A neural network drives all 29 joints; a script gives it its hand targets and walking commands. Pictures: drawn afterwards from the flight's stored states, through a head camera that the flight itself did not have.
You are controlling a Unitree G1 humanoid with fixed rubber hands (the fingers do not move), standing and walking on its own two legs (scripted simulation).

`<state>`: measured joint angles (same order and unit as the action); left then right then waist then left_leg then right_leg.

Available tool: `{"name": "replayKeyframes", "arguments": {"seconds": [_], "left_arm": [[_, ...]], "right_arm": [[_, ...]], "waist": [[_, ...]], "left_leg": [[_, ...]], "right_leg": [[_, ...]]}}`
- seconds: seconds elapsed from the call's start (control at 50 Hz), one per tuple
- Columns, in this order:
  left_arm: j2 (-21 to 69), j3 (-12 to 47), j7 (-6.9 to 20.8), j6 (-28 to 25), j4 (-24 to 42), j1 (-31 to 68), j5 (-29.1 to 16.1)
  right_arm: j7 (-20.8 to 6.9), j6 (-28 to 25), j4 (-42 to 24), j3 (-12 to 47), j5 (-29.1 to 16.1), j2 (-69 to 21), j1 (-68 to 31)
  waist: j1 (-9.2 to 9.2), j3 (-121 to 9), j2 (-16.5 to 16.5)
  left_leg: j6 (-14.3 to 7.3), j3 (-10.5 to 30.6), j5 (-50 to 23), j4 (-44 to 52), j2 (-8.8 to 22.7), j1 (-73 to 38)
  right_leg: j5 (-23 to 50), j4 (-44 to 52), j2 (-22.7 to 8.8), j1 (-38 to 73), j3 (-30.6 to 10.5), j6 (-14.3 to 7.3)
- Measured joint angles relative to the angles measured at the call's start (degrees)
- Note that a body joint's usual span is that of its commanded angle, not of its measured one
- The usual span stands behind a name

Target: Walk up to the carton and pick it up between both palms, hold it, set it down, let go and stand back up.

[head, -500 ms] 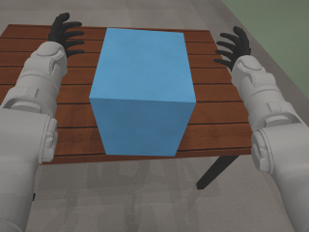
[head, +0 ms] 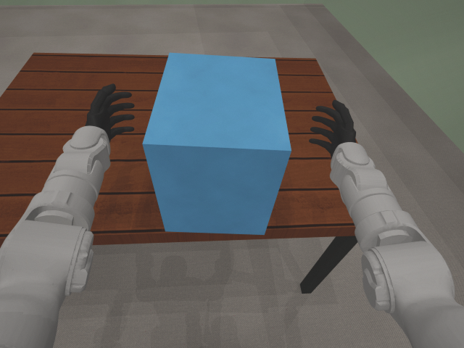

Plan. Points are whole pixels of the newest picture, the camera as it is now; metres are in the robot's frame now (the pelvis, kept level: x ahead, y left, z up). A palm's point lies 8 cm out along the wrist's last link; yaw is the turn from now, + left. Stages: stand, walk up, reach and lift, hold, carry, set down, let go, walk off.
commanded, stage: set down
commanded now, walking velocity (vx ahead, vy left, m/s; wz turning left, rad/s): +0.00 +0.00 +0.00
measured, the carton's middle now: (218, 147) +0.52 -0.02 +0.02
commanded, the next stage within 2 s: none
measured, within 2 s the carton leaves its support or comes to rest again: neither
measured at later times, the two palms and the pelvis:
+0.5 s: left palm (95, 179) +0.40 +0.21 +0.07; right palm (336, 184) +0.36 -0.22 +0.07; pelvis +0.01 +0.01 +0.00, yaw +0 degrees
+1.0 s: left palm (87, 232) +0.33 +0.23 +0.01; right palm (333, 227) +0.31 -0.21 +0.02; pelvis +0.02 +0.02 +0.00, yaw +0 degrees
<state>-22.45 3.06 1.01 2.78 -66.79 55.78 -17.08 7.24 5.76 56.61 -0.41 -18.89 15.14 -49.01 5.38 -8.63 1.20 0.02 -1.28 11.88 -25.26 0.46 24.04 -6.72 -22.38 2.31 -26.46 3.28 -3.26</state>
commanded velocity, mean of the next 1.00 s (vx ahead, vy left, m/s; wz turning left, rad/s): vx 0.00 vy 0.00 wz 0.00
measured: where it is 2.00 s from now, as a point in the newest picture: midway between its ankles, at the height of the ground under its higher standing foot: outside the picture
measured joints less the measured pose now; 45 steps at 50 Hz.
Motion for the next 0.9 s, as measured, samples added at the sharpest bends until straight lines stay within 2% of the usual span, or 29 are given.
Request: {"name": "replayKeyframes", "arguments": {"seconds": [0.22,0.58,0.7,0.9], "left_arm": [[1.9,-1.5,0.8,-2.4,6.4,-9.1,2.1],[5.2,-3.4,1.4,-5.8,20.5,-27.5,5.6],[5.8,-3.0,1.4,-6.8,23.7,-32.9,5.7],[6.5,-0.4,0.1,-12.4,25.0,-39.2,4.5]], "right_arm": [[-1.0,-3.9,-3.6,0.8,-0.7,0.2,8.2],[-1.9,-10.7,-13.0,-0.7,2.3,-1.9,24.2],[-2.3,-12.1,-15.5,-0.8,3.0,-2.4,29.4],[-4.0,-16.4,-15.8,-2.0,4.3,-3.0,34.8]], "waist": [[-1.06,2.0,-0.1],[-1.9,5.0,-0.3],[-2.23,6.3,-0.2],[-3.36,6.3,-0.7]], "left_leg": [[-0.2,0.1,0.8,0.2,-0.1,-3.6],[-0.8,0.4,2.4,0.4,-0.4,-8.9],[-1.0,0.4,2.9,0.3,-0.6,-10.7],[-1.4,0.1,4.1,-1.4,-0.7,-10.5]], "right_leg": [[-0.6,0.5,0.1,3.7,-0.3,0.3],[-2.3,0.6,0.0,9.1,-0.6,0.9],[-2.7,0.6,-0.1,10.8,-0.8,1.2],[-3.7,-1.0,-0.2,10.7,-1.3,1.5]]}}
